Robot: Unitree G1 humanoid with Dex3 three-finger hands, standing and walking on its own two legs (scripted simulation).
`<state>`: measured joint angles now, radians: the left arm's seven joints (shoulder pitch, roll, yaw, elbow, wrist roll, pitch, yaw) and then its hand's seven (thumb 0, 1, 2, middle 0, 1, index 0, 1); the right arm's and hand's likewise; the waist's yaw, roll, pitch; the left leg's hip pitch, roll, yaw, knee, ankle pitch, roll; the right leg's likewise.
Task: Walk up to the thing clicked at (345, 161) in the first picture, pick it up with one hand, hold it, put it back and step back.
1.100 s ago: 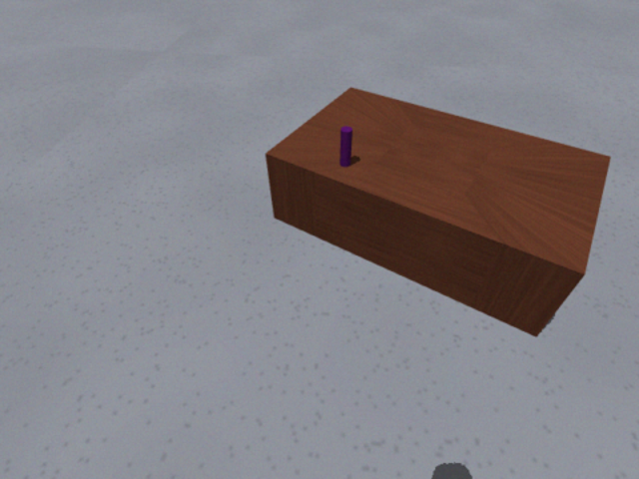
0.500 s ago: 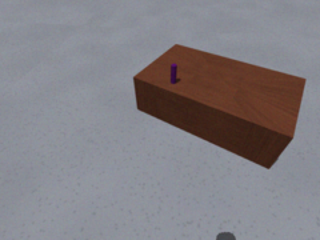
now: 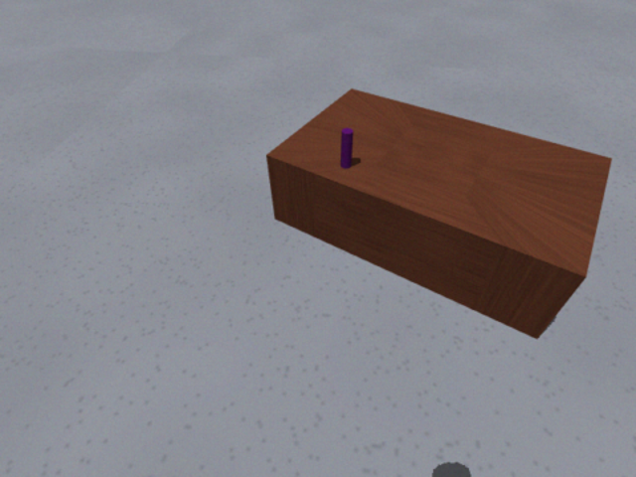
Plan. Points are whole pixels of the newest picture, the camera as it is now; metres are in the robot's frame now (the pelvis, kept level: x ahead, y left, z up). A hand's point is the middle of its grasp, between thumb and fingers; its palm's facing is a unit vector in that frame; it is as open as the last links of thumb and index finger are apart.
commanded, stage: stand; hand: left
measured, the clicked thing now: (346, 148) +1.31 -0.11 -0.35
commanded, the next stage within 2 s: walk up in 0.02 s
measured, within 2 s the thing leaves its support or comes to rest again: neither
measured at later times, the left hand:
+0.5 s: hand (197, 467) +0.20 +0.19 -0.14, palm faces -0.17 -0.88 -0.43, open 7.4 cm
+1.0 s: hand (221, 289) +0.52 +0.21 -0.16, palm faces -0.38 -0.83 -0.41, open 7.4 cm
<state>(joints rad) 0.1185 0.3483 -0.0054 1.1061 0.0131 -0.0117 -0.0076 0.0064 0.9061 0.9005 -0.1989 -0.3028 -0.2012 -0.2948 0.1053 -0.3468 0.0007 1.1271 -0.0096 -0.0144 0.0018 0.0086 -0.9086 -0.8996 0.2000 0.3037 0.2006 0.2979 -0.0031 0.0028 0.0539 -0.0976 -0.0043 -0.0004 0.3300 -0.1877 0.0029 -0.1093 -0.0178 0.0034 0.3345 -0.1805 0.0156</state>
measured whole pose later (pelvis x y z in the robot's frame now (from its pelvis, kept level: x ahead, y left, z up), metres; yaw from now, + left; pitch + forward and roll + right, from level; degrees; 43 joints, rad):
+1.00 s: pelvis +0.36 -0.04 -0.02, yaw -21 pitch -2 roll -1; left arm 0.31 0.46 0.05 0.88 -0.02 -0.08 0.00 0.01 0.91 0.90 -0.20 -0.30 -0.20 -0.29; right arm 0.22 -0.37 -0.08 0.80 -0.02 -0.05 0.08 0.01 -0.91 -0.90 0.20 0.30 0.20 0.30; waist -0.03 0.00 0.11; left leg -0.29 0.07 0.10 0.59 -0.26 0.02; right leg -0.41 -0.01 0.05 1.19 -0.39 -0.05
